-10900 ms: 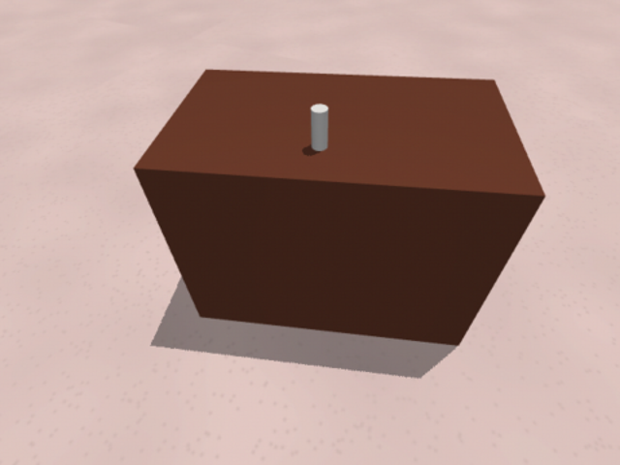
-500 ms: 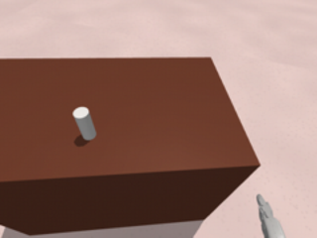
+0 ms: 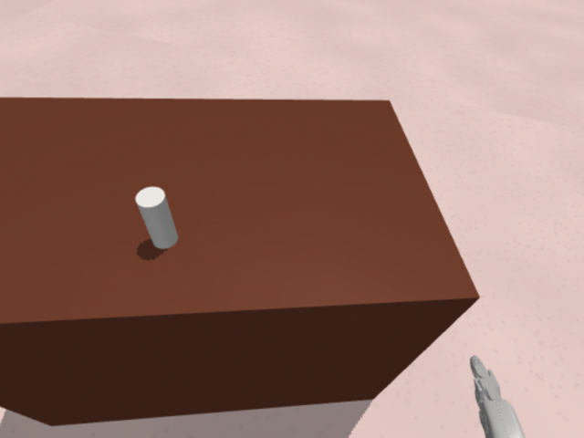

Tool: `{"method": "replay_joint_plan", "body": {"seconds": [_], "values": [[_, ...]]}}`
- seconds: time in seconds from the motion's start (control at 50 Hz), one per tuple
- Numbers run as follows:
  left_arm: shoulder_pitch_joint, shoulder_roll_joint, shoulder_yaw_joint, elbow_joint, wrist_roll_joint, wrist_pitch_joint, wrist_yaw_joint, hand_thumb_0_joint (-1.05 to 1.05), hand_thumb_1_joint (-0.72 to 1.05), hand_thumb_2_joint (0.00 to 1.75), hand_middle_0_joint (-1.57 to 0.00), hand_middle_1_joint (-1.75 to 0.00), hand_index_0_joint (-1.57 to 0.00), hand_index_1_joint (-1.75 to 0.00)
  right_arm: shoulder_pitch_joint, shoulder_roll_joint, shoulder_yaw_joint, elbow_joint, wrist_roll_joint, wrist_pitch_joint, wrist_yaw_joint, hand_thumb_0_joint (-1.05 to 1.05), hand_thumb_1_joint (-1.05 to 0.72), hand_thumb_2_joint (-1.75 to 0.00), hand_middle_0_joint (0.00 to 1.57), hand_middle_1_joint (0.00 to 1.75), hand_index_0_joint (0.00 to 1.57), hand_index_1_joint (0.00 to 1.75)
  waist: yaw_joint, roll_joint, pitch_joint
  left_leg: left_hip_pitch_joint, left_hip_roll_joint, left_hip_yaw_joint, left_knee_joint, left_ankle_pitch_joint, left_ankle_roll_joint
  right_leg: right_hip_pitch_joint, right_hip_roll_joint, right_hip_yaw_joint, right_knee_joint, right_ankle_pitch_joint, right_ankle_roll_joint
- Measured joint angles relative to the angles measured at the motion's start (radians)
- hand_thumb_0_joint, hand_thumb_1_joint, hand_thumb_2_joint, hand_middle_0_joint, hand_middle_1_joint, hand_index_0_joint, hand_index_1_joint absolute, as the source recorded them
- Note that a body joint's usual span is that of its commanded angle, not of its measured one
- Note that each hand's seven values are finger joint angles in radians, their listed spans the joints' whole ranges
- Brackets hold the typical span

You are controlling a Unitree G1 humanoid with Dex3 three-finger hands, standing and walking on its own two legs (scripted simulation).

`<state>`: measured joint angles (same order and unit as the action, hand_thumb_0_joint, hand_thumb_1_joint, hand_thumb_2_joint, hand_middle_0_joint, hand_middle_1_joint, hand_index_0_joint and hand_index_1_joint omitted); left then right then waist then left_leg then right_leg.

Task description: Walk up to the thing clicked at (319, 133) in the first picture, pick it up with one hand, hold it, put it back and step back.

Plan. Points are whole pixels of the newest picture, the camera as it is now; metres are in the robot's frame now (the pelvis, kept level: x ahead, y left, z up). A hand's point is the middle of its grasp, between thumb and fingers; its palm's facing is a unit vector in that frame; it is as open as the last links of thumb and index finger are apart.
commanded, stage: approach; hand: left
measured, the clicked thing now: (158, 219) +0.47 +0.21 +0.01
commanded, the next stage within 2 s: close in in 0.28 s
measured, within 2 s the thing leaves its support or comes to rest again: neither
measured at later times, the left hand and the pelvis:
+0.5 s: hand (112, 234) +0.43 +0.27 +0.02, palm faces +0.09 -0.99 +0.08, open 17.6 cm; pelvis -0.01 +0.00 -0.03, yaw -2 degrees
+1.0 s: hand (145, 231) +0.44 +0.22 +0.03, palm faces +0.14 -0.99 +0.04, open 17.4 cm; pelvis -0.02 -0.01 -0.03, yaw -2 degrees
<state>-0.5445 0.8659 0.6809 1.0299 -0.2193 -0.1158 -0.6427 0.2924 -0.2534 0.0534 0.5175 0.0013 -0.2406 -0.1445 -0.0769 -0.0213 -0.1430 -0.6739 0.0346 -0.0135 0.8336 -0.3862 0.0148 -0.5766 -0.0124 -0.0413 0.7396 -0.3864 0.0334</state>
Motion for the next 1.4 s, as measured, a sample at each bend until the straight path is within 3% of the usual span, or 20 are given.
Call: {"method": "replay_joint_plan", "body": {"seconds": [0.12,0.24,0.4,0.52,0.68,0.9,1.08,1.22,1.4], "values": [[-0.006,-0.019,-0.051,0.022,-0.018,-0.017,0.006,-0.01,-0.48,0.07,-0.04,-0.04,-0.03,-0.06,-0.001,0.006,0.005,-0.006,-0.001,-0.003,0.003,-0.01,0.54,-0.05,0.06,0.05,0.05,0.05,0.0,0.003,-0.004,-0.015,-0.003,0.002,0.012,-0.004,0.004,-0.017,-0.003,0.002,0.016,-0.006,0.004],[-0.021,-0.101,-0.107,0.035,-0.025,-0.065,0.041,-0.01,-0.51,0.07,-0.04,-0.04,-0.03,-0.06,0.001,0.005,0.003,-0.051,-0.006,0.001,0.025,-0.01,0.55,-0.05,0.06,0.05,0.05,0.05,-0.005,0.001,-0.001,-0.071,-0.004,0.0,0.061,-0.019,0.004,-0.074,-0.005,0.002,0.07,-0.024,0.004],[-0.048,-0.226,-0.149,-0.01,0.0,-0.145,0.158,-0.01,-0.56,0.07,-0.04,-0.05,-0.04,-0.07,0.013,0.003,-0.019,-0.153,-0.021,0.027,0.075,-0.01,0.55,-0.05,0.06,0.05,0.06,0.05,-0.048,-0.017,0.023,-0.17,0.008,-0.002,0.154,-0.049,-0.001,-0.176,0.006,0.004,0.165,-0.054,0.001],[-0.088,-0.276,-0.142,-0.04,0.03,-0.188,0.262,-0.01,-0.58,0.05,-0.05,-0.05,-0.05,-0.06,0.024,0.001,-0.048,-0.217,-0.038,0.066,0.111,-0.01,0.54,-0.05,0.06,0.05,0.06,0.05,-0.089,-0.022,0.033,-0.239,0.022,0.002,0.208,-0.067,-0.005,-0.25,0.018,0.011,0.22,-0.068,-0.003],[-0.071,-0.335,-0.155,-0.09,0.055,-0.191,0.386,-0.01,-0.54,0.03,-0.06,-0.03,-0.06,-0.04,0.065,0.002,-0.078,-0.286,-0.04,0.132,0.13,-0.01,0.53,-0.05,0.06,0.05,0.05,0.05,-0.089,0.004,0.014,-0.245,0.033,0.016,0.218,-0.079,-0.006,-0.266,0.028,0.026,0.234,-0.075,-0.004],[-0.052,-0.395,-0.223,-0.103,0.049,-0.188,0.426,-0.01,-0.51,0.01,-0.06,-0.02,-0.07,-0.01,0.089,0.009,-0.082,-0.357,-0.023,0.16,0.142,-0.01,0.52,-0.05,0.06,0.05,0.06,0.05,-0.054,0.009,0.0,-0.214,0.022,0.014,0.207,-0.076,-0.01,-0.241,0.017,0.023,0.244,-0.087,-0.009],[-0.079,-0.419,-0.264,-0.112,0.065,-0.199,0.461,-0.01,-0.53,0.0,-0.06,-0.01,-0.07,0.0,0.096,0.007,-0.087,-0.369,-0.026,0.166,0.148,-0.01,0.53,-0.05,0.06,0.05,0.06,0.05,-0.062,-0.002,0.018,-0.219,0.02,0.006,0.21,-0.068,-0.013,-0.245,0.016,0.016,0.249,-0.083,-0.012],[-0.097,-0.437,-0.274,-0.098,0.081,-0.208,0.503,-0.01,-0.56,0.0,-0.08,0.0,-0.09,0.0,0.092,0.016,-0.1,-0.362,-0.031,0.19,0.154,-0.01,0.52,-0.05,0.06,0.05,0.06,0.05,-0.071,0.007,0.015,-0.22,0.024,0.014,0.209,-0.067,-0.011,-0.248,0.019,0.024,0.246,-0.077,-0.01],[-0.057,-0.452,-0.251,-0.109,0.085,-0.231,0.528,-0.01,-0.59,0.01,-0.15,-0.04,-0.15,-0.04,0.101,0.016,-0.11,-0.409,-0.025,0.22,0.158,-0.01,0.52,-0.05,0.06,0.05,0.05,0.05,-0.068,0.008,0.016,-0.218,0.023,0.024,0.212,-0.069,-0.009,-0.253,0.018,0.034,0.257,-0.08,-0.008]]}}
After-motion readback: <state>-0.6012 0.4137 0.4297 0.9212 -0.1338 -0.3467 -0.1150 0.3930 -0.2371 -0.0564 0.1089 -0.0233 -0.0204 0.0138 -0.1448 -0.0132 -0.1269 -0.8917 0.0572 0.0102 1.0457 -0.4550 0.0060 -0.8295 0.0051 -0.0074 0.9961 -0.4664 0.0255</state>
